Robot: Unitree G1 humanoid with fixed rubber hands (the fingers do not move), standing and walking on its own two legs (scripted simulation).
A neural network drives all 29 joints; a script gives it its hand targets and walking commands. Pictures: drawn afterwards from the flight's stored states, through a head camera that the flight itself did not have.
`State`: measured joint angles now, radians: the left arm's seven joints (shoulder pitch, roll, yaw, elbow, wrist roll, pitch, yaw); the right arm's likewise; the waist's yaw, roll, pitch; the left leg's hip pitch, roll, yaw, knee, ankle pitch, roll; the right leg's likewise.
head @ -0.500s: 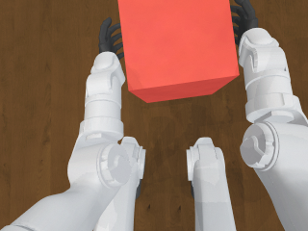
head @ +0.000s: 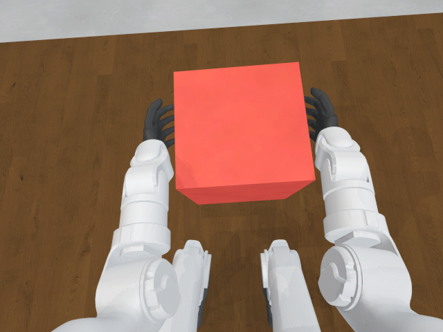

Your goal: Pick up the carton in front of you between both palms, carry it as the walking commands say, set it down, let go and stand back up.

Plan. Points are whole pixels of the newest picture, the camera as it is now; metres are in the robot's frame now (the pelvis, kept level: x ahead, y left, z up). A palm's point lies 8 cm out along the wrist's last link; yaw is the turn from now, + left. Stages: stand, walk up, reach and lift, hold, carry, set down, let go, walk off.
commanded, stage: reach and lift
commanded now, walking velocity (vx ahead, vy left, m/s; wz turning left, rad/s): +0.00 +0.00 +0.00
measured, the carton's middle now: (239, 146) +0.47 -0.01 -0.11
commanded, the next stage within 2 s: hold in 1.94 s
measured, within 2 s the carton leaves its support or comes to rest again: neither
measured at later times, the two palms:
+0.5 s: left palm (106, 131) +0.40 +0.14 +0.11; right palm (364, 125) +0.41 -0.15 +0.11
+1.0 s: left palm (5, 107) +0.37 +0.15 +0.24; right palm out of the picture +0.36 -0.15 +0.23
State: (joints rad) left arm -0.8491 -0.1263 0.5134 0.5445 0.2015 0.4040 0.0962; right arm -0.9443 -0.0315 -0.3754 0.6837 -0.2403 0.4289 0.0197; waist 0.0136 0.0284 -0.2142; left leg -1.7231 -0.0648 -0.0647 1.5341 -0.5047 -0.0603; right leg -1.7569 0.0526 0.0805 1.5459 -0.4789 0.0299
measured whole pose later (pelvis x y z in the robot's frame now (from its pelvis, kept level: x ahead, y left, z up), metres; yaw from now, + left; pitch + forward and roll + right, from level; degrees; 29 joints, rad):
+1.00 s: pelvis +0.07 +0.01 +0.21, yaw -1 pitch -1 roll +0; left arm -0.29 -0.16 0.28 0.40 0.28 0.58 0.00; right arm -0.28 0.16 -0.27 0.38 -0.29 0.60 0.00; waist -0.01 0.01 -0.06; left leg -0.22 -0.02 -0.09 0.47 -0.23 -0.01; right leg -0.23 0.01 0.08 0.46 -0.21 0.02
